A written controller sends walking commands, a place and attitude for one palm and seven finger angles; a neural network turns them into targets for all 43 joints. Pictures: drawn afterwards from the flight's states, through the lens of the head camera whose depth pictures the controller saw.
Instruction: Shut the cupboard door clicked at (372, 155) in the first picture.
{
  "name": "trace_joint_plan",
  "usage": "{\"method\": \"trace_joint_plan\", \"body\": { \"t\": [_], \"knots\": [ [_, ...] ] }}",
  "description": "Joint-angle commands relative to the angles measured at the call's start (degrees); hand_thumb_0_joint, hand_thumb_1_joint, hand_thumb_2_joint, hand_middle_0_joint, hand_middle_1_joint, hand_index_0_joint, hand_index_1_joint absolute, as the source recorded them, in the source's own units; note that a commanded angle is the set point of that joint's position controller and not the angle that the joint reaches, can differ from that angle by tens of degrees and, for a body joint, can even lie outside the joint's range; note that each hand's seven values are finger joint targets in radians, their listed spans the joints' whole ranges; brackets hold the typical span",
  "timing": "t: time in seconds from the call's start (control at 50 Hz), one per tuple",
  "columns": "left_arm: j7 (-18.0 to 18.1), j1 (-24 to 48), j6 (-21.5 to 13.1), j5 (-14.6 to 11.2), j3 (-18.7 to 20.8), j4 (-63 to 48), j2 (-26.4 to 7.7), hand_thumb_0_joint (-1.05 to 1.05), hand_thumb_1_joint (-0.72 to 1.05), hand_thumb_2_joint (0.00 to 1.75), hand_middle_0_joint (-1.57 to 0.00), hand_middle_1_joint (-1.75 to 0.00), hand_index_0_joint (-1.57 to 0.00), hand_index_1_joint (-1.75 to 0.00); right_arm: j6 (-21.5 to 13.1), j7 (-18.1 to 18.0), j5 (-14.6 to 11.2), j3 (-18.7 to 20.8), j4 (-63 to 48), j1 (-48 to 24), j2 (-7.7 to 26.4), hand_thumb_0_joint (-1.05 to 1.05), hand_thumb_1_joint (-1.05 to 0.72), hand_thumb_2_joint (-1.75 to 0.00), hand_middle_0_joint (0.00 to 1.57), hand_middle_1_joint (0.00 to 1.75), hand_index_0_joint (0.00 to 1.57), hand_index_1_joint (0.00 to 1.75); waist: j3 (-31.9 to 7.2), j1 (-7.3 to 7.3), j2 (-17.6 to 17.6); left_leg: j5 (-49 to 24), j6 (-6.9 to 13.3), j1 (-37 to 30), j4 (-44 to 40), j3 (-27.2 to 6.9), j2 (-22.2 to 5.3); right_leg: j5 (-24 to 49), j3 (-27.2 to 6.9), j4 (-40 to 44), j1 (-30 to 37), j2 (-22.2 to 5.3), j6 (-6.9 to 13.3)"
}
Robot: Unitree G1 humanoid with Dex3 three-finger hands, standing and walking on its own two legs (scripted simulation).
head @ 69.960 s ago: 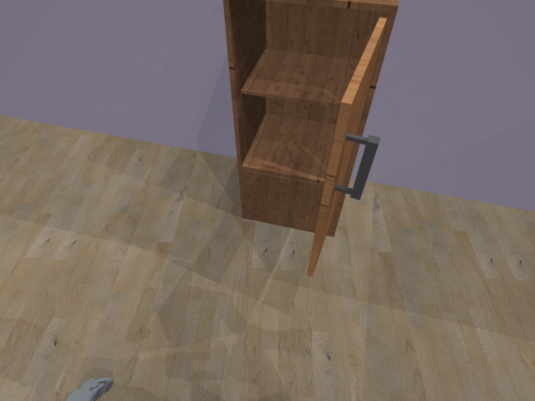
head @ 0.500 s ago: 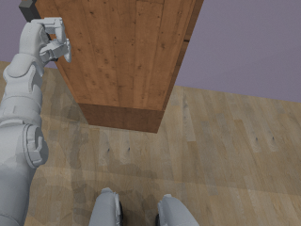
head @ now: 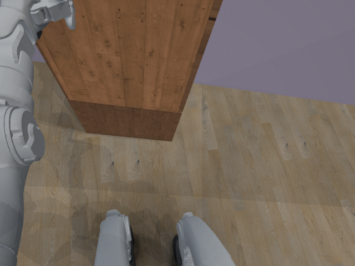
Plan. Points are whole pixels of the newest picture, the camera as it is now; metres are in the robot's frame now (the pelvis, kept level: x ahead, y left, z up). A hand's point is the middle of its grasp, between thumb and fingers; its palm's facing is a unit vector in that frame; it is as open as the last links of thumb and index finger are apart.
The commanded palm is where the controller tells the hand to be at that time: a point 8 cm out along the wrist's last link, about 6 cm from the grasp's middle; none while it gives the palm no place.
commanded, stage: pull the fist back off the door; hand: left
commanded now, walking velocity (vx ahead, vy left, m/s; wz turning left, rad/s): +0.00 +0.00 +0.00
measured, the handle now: out of the picture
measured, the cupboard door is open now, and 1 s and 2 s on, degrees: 0 0 0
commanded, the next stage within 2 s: draw the hand back to the body in 0.84 s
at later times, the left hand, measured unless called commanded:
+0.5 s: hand (75, 6) +0.59 +0.13 +0.14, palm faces +0.13 -0.99 -0.02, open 3.1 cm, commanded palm +0.54 +0.16 +0.14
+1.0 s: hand (75, 35) +0.52 +0.13 +0.15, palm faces +0.12 -0.99 -0.02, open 3.1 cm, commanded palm +0.48 +0.18 +0.14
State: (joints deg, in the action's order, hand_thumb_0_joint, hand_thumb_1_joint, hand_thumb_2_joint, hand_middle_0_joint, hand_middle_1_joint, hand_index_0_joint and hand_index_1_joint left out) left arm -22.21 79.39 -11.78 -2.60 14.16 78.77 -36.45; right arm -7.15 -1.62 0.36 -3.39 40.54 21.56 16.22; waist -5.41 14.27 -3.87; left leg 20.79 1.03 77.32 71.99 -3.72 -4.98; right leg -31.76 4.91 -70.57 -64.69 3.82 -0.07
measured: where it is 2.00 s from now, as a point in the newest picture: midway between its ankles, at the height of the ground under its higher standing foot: (156, 263)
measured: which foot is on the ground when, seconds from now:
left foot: down 0.00-1.00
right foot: down 0.00-1.00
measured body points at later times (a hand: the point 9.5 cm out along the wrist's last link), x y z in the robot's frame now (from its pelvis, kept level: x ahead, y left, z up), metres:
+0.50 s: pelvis +0.03 -0.01 +0.04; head +0.17 +0.00 +0.47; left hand +0.58 +0.18 +0.15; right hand -0.03 -0.25 -0.07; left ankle +0.11 +0.11 -0.61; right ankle +0.02 -0.13 -0.61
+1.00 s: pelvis +0.05 -0.03 +0.05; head +0.14 -0.03 +0.50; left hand +0.51 +0.18 +0.15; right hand +0.15 -0.29 -0.07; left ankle +0.11 +0.11 -0.61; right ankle +0.02 -0.13 -0.61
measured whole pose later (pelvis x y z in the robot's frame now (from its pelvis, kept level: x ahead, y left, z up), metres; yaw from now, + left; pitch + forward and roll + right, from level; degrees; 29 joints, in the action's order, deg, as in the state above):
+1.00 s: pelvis +0.05 -0.03 +0.05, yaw +4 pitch +17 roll -1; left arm -1.4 45.2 -22.3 -5.2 14.1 59.4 -14.8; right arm 0.6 1.7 0.4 1.2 36.8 16.1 14.6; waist -7.8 5.5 -2.9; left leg 21.3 -1.5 54.2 58.2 -1.3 -3.4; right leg -32.8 2.9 -59.1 -43.5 2.1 1.9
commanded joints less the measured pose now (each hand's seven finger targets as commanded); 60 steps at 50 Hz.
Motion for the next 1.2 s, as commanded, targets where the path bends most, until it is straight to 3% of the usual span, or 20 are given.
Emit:
{"method": "trace_joint_plan", "body": {
  "t": [0.0, 0.02, 0.08, 0.12, 0.16, 0.22, 0.3, 0.36, 0.4, 0.54, 0.58, 0.7, 0.74, 0.9, 0.94, 0.98, 1.02, 1.04, 1.12, 1.18],
  "knots": [
    [18.17, 30.38, -0.81, -1.83, 8.55, -10.37, -5.45, 0.0, 0.9, 0.9, -1.3, -1.5, -1.3, -1.5, -1.49, 0.24, 1.51, 4.03, -3.08, 13.07, 10.49, 0.0, -0.9, -0.9, 0.2, 0.3, 0.2, 0.3, -28.96, 3.39, -9.91, 6.91, 0.99, -37.2, -9.55, -6.58, -0.3, 2.63, -1.01, 11.33, -8.79, -0.2, 0.98],
    [22.07, 30.88, -1.06, -0.57, 10.79, -10.08, -6.24, 0.0, 0.9, 0.9, -1.3, -1.5, -1.3, -1.5, -1.37, 1.08, 2.68, 4.12, -2.81, 14.25, 10.52, 0.0, -0.9, -0.9, 0.2, 0.3, 0.2, 0.3, -29.56, 3.4, -9.88, 6.56, 0.96, -37.4, -9.5, -7.22, -0.06, 2.72, -0.69, 10.71, -9.64, -0.41, 0.83],
    [31.91, 27.64, -2.78, 10.42, 8.21, -12.81, -7.44, 0.0, 0.9, 0.9, -1.3, -1.5, -1.3, -1.5, 0.32, 4.06, 5.22, 4.4, -4.05, 16.47, 10.0, 0.0, -0.9, -0.9, 0.2, 0.3, 0.2, 0.3, -32.52, 2.69, -13.6, 1.53, 0.78, -39.0, -7.86, -6.25, 0.06, 4.03, -0.44, 9.54, -9.98, -0.64, 0.8],
    [32.77, 26.25, -5.0, 13.48, 8.79, -16.2, -9.45, 0.0, 0.9, 0.9, -1.3, -1.5, -1.3, -1.5, 1.73, 5.26, 5.5, 5.17, -4.62, 17.08, 10.38, 0.0, -0.9, -0.9, 0.2, 0.3, 0.2, 0.3, -34.91, 2.18, -13.26, -2.39, 0.5, -41.24, -7.83, -6.32, 0.09, 5.57, -0.54, 9.96, -8.34, -0.21, 1.3],
    [30.86, 27.51, -5.78, 13.57, 7.15, -16.81, -8.01, 0.0, 0.9, 0.9, -1.3, -1.5, -1.3, -1.5, 3.33, 5.43, 4.79, 5.99, -4.59, 17.71, 10.5, 0.0, -0.9, -0.9, 0.2, 0.3, 0.2, 0.3, -33.77, 3.47, -10.9, -1.02, 0.48, -41.57, -9.11, -6.11, 0.14, 5.39, -0.94, 11.94, -6.63, 0.11, 1.11],
    [26.35, 28.83, -5.23, 8.39, 4.22, -19.46, -1.96, 0.0, 0.9, 0.9, -1.3, -1.5, -1.3, -1.5, 4.01, 5.14, 3.64, 6.54, -4.54, 17.46, 10.35, 0.0, -0.9, -0.9, 0.2, 0.3, 0.2, 0.3, -33.65, 3.88, -9.43, 0.63, 0.54, -43.73, -11.59, -5.95, 0.77, 5.77, -1.22, 14.53, -3.23, 0.64, 1.28],
    [22.67, 23.14, -5.62, 1.96, 8.14, -22.63, -2.84, 0.0, 0.9, 0.9, -1.3, -1.5, -1.3, -1.5, 3.53, 3.99, 2.45, 6.66, -4.25, 16.72, 9.74, 0.0, -0.9, -0.9, 0.2, 0.3, 0.2, 0.3, -36.78, 0.54, -8.25, -4.43, 0.38, -46.61, -13.11, -4.16, 1.26, 8.96, -1.32, 16.79, 3.47, 1.07, 1.3],
    [23.87, 15.49, -7.04, 2.94, 9.64, -21.03, -3.12, 0.0, 0.9, 0.9, -1.3, -1.5, -1.3, -1.5, 3.82, 4.21, 2.79, 6.47, -3.74, 17.46, 9.08, 0.0, -0.9, -0.9, 0.2, 0.3, 0.2, 0.3, -33.08, -0.96, -7.46, -7.61, 0.47, -46.13, -13.53, -3.02, 1.28, 10.62, -1.3, 17.64, 4.74, 0.87, 1.21],
    [25.14, 11.28, -8.13, 3.87, 7.73, -20.66, 0.25, 0.0, 0.9, 0.9, -1.3, -1.5, -1.3, -1.5, 4.15, 4.67, 3.07, 6.58, -3.95, 17.41, 8.42, 0.0, -0.9, -0.9, 0.2, 0.3, 0.2, 0.3, -29.72, -1.05, -6.16, -8.5, 0.61, -45.42, -14.03, -2.26, 1.46, 11.48, -1.17, 18.31, 5.5, 0.85, 1.1],
    [24.36, -5.66, -11.7, 0.88, 5.52, -28.5, 7.65, 0.0, 0.9, 0.9, -1.3, -1.5, -1.3, -1.5, 5.77, 5.65, 2.35, 7.92, -6.46, 14.55, 7.49, 0.0, -0.9, -0.9, 0.2, 0.3, 0.2, 0.3, -30.38, -4.73, -3.85, -19.16, 0.51, -48.92, -15.24, 1.32, 3.11, 25.63, -1.93, 19.75, 16.2, 0.9, 1.06],
    [23.7, -9.39, -12.13, 0.08, 4.67, -31.29, 8.83, 0.0, 0.9, 0.9, -1.3, -1.5, -1.3, -1.5, 6.39, 5.46, 1.74, 8.3, -7.12, 13.41, 7.27, 0.0, -0.9, -0.9, 0.2, 0.3, 0.2, 0.3, -29.82, -5.09, -1.09, -20.11, 0.72, -48.35, -15.59, 2.1, 3.53, 29.81, -2.51, 20.25, 19.68, 0.67, 0.68],
    [23.61, -9.59, -14.71, -1.55, 2.82, -38.26, 10.6, 0.0, 0.9, 0.9, -1.3, -1.5, -1.3, -1.5, 6.8, 4.43, 0.64, 8.32, -6.88, 9.61, 6.2, 0.0, -0.9, -0.9, 0.2, 0.3, 0.2, 0.3, -26.0, -5.0, 0.54, -18.45, 1.16, -48.01, -15.74, 3.45, 4.49, 35.52, -4.28, 21.14, 23.25, -0.25, -0.27],
    [23.27, -9.5, -16.46, -1.56, 1.11, -42.77, 12.12, 0.0, 0.9, 0.9, -1.3, -1.5, -1.3, -1.5, 6.39, 4.06, 0.39, 8.55, -6.99, 8.21, 5.85, 0.0, -0.9, -0.9, 0.2, 0.3, 0.2, 0.3, -29.16, -5.54, -3.26, -21.21, 0.9, -52.57, -15.43, 3.21, 4.54, 36.65, -4.34, 20.3, 22.65, -0.45, 0.02],
    [21.07, -9.37, -14.36, -2.46, -0.86, -30.61, 13.83, 0.0, 0.9, 0.9, -1.3, -1.5, -1.3, -1.5, 6.77, 2.82, -0.15, 7.99, -5.6, 5.31, 6.06, 0.0, -0.9, -0.9, 0.2, 0.3, 0.2, 0.3, -23.41, -4.35, 3.22, -15.39, 1.06, -47.93, -15.54, 2.85, 4.6, 32.58, -5.12, 21.45, 20.72, -1.23, -0.54],
    [20.52, -10.25, -13.71, -3.25, 0.48, -28.72, 13.08, 0.0, 0.9, 0.9, -1.3, -1.5, -1.3, -1.5, 6.81, 2.69, -0.3, 7.71, -6.11, 4.77, 6.14, 0.0, -0.9, -0.9, 0.2, 0.3, 0.2, 0.3, -24.13, -5.25, 2.64, -15.71, 1.01, -47.53, -15.69, 3.04, 4.81, 32.85, -5.27, 21.38, 21.5, -1.45, -0.48],
    [19.93, -15.14, -13.56, -4.13, 5.82, -31.54, 7.32, 0.0, 0.9, 0.9, -1.3, -1.5, -1.3, -1.5, 7.39, 2.51, -0.26, 7.48, -7.84, 4.25, 6.5, 0.0, -0.9, -0.9, 0.2, 0.3, 0.2, 0.3, -28.22, -8.43, 3.71, -16.81, 1.05, -46.71, -16.76, 3.58, 5.1, 36.53, -6.05, 21.38, 28.16, -1.86, -0.6],
    [19.06, -21.34, -13.89, -4.89, 7.72, -38.02, 5.16, 0.0, 0.9, 0.9, -1.3, -1.5, -1.3, -1.5, 7.57, 2.44, -0.48, 7.31, -10.33, 3.25, 6.28, 0.0, -0.9, -0.9, 0.2, 0.3, 0.2, 0.3, -32.28, -11.25, 2.09, -20.26, 1.2, -49.17, -17.81, 4.12, 5.56, 41.82, -6.12, 20.96, 33.38, -1.86, -0.36],
    [18.46, -23.48, -13.88, -5.25, 6.75, -41.18, 6.16, 0.0, 0.9, 0.9, -1.3, -1.5, -1.3, -1.5, 7.62, 2.51, -0.79, 6.99, -11.29, 2.3, 5.74, 0.0, -0.9, -0.9, 0.2, 0.3, 0.2, 0.3, -32.7, -11.54, 1.89, -20.64, 1.23, -49.83, -18.49, 4.52, 5.65, 43.46, -6.13, 21.51, 34.95, -1.99, -0.56],
    [16.91, -31.29, -11.97, -6.5, 5.39, -48.25, 7.18, 0.0, 0.9, 0.9, -1.3, -1.5, -1.3, -1.5, 7.93, 1.85, -1.97, 6.84, -13.3, 0.82, 5.57, 0.0, -0.9, -0.9, 0.2, 0.3, 0.2, 0.3, -26.25, -11.65, 5.86, -16.85, 1.74, -49.33, -21.71, 5.34, 5.6, 42.19, -6.3, 25.11, 37.52, -1.74, -1.43],
    [15.4, -32.05, -9.34, -8.67, 3.06, -50.67, 9.42, 0.0, 0.9, 0.9, -1.3, -1.5, -1.3, -1.5, 7.79, 0.9, -3.1, 6.67, -13.05, -0.63, 5.6, 0.0, -0.9, -0.9, 0.2, 0.3, 0.2, 0.3, -19.02, -10.17, 7.87, -12.28, 1.83, -49.68, -24.47, 5.26, 5.24, 36.37, -6.44, 29.09, 35.87, -1.78, -2.27]
  ]
}}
